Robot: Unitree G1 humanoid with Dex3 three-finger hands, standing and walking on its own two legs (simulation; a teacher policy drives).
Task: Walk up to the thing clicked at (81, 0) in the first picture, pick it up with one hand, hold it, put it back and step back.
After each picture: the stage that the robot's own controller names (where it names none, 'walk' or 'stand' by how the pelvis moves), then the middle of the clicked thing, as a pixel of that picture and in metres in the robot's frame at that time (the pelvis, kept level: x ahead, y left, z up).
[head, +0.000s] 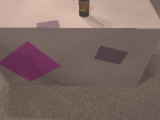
stand; out of the picture +0.99 +0.01 +0.03
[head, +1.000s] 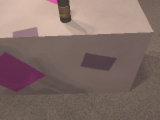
walk; (63, 1) +0.88 +0.15 +0.05
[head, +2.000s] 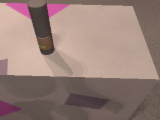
stand; (42, 29) +0.57 +0.21 +0.06
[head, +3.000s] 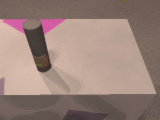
stand; (38, 48) +0.53 +0.21 +0.03
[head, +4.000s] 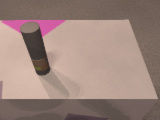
stand; (37, 51) +0.50 +0.21 +0.03
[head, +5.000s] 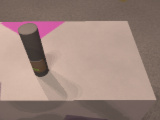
stand; (35, 52) +0.50 +0.22 +0.03
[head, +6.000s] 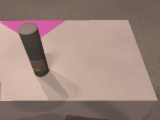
stand; (35, 52) +0.50 +0.22 +0.03
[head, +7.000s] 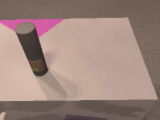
rise first; (33, 52) +0.49 +0.24 +0.03
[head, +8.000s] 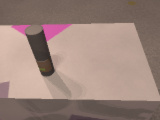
go down; (41, 53) +0.51 +0.23 +0.03
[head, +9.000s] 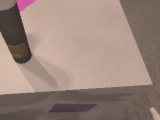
go down; (14, 34) +0.49 +0.21 +0.07
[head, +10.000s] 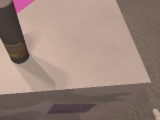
approach; (11, 34) +0.50 +0.22 +0.08
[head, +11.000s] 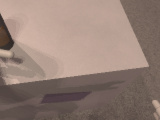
close in; out of the picture +0.51 +0.24 +0.12
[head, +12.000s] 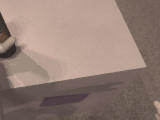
lift; out of the picture +0.50 +0.23 +0.11
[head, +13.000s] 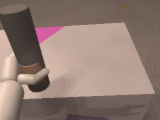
lift; (28, 53) +0.34 +0.17 +0.22
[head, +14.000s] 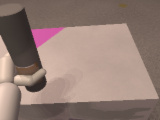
hold; (24, 54) +0.33 +0.18 +0.22
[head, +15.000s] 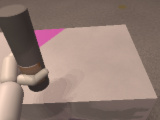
hold; (27, 54) +0.33 +0.17 +0.22
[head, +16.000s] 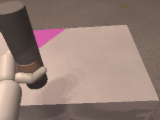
hold; (25, 51) +0.33 +0.17 +0.22
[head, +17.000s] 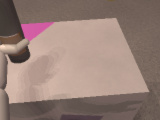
crouch; (7, 25) +0.44 +0.22 +0.23
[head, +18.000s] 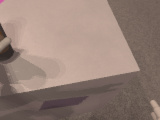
lower; out of the picture +0.51 +0.24 +0.10
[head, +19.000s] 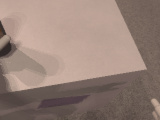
lower; out of the picture +0.50 +0.23 +0.11
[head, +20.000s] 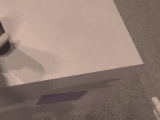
lower; out of the picture +0.51 +0.23 +0.12
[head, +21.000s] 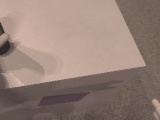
lower; out of the picture +0.51 +0.24 +0.12
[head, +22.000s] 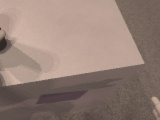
loosen; out of the picture +0.52 +0.24 +0.12
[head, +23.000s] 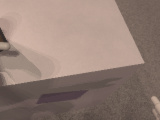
withdraw; out of the picture +0.51 +0.24 +0.12
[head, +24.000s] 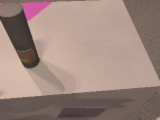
sink last; (22, 40) +0.48 +0.22 +0.08
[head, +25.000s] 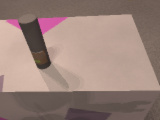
stand; (36, 44) +0.52 +0.24 +0.08
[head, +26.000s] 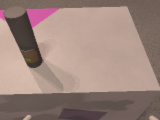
stand; (26, 41) +0.49 +0.24 +0.09
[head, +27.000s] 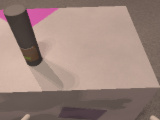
stand; (26, 39) +0.50 +0.24 +0.09
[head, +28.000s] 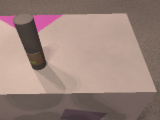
stand; (32, 45) +0.51 +0.23 +0.06
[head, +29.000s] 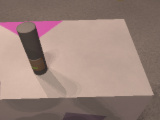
stand; (34, 51) +0.51 +0.23 +0.03
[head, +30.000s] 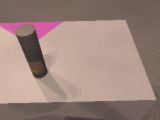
stand; (33, 54) +0.49 +0.23 +0.03
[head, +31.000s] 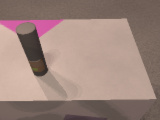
stand; (34, 52) +0.49 +0.23 +0.03
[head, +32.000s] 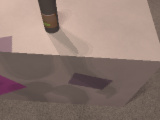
walk; (48, 6) +0.64 +0.16 +0.06
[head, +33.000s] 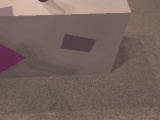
walk; out of the picture +0.93 +0.28 +0.06
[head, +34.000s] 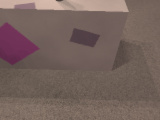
stand; out of the picture +1.17 +0.20 +0.05
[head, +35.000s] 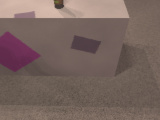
stand; out of the picture +1.12 +0.20 +0.03
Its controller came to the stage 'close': yes
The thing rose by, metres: 0.21
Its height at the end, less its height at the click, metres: +0.00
